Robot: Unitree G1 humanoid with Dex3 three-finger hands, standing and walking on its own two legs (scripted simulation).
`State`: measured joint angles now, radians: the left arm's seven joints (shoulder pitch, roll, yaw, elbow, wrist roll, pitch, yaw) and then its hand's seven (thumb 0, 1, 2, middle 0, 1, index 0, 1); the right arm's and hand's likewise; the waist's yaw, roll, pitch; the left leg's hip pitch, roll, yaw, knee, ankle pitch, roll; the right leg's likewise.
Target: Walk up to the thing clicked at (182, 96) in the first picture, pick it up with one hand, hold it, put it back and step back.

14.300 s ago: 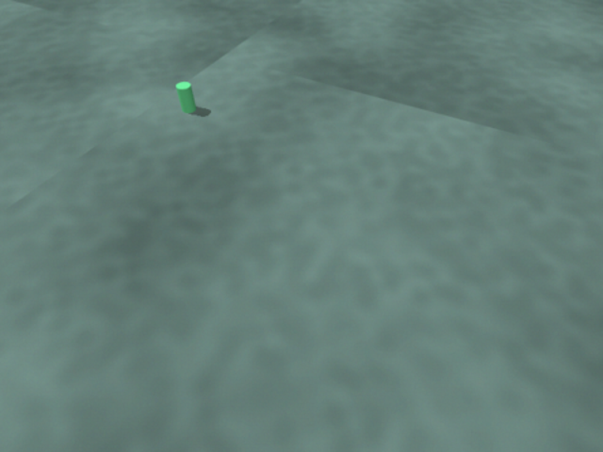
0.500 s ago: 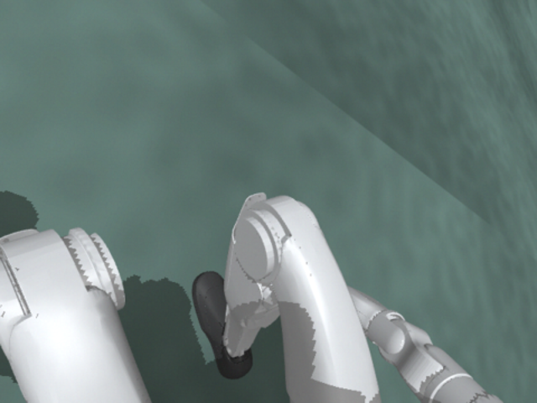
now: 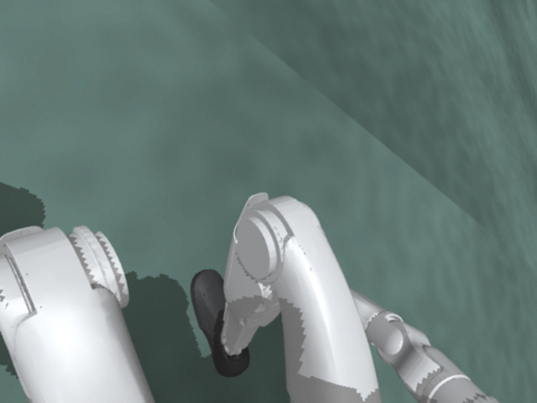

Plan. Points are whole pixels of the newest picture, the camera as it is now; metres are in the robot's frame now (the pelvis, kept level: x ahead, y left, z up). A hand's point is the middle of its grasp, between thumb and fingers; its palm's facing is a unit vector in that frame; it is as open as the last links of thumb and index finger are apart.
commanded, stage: settle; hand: left
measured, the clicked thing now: out of the picture +0.41 +0.31 -0.20
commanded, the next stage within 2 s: lift in 1.64 s
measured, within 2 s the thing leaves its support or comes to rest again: leaves its support in 0.10 s
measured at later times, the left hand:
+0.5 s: hand out of the picture +0.37 +0.33 -0.07, palm faces +0.43 -0.90 -0.01, open 11.4 cm
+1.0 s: hand out of the picture +0.38 +0.33 +0.01, palm faces +0.43 -0.90 -0.04, open 11.3 cm
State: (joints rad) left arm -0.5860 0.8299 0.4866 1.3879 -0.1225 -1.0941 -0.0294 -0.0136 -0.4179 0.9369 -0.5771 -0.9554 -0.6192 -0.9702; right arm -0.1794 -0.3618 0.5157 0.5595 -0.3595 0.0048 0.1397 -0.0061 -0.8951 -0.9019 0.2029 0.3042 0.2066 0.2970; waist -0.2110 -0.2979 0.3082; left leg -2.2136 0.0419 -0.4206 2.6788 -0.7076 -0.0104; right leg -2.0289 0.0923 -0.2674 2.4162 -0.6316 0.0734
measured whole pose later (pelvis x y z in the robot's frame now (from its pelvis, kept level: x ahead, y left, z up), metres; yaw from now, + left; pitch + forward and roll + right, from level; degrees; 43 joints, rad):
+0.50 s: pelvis +0.00 -0.01 +0.02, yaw +4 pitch +19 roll -14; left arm -0.47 0.61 0.44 0.94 -0.14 -0.80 -0.07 -0.02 -0.55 1.10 -0.58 -1.02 -0.62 -1.04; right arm -0.05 -0.33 0.27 0.60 -0.21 0.03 0.14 0.00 -0.89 -0.90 0.20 0.30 0.21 0.30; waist -0.14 -0.14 0.10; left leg -2.25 0.05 -0.30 2.56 -0.67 -0.01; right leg -2.09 0.05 -0.19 2.38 -0.65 0.05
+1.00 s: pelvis +0.02 -0.02 +0.05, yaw +9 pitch +29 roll -8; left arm -0.50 0.48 0.48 0.84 -0.19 -0.63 -0.20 -0.02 -0.56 1.11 -0.59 -1.01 -0.63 -1.02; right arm 0.04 -0.28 0.10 0.68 -0.10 0.05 0.08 0.00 -0.90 -0.90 0.20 0.30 0.20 0.30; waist -0.10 -0.04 -0.05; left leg -2.24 0.05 -0.18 2.41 -0.69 -0.03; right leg -2.14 0.00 -0.11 2.34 -0.70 0.01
